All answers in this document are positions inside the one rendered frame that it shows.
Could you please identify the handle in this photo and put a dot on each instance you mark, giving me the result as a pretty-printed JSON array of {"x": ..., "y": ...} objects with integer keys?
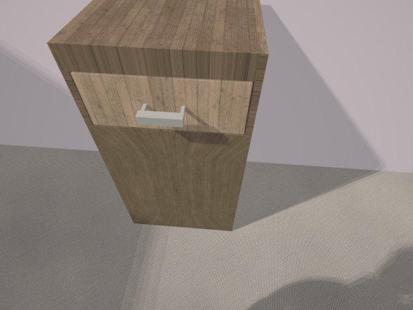
[{"x": 167, "y": 119}]

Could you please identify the drawer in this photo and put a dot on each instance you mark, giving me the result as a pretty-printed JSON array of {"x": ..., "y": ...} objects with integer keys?
[{"x": 211, "y": 105}]

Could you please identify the cabinet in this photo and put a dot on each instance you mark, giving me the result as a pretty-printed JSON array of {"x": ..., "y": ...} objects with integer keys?
[{"x": 177, "y": 178}]

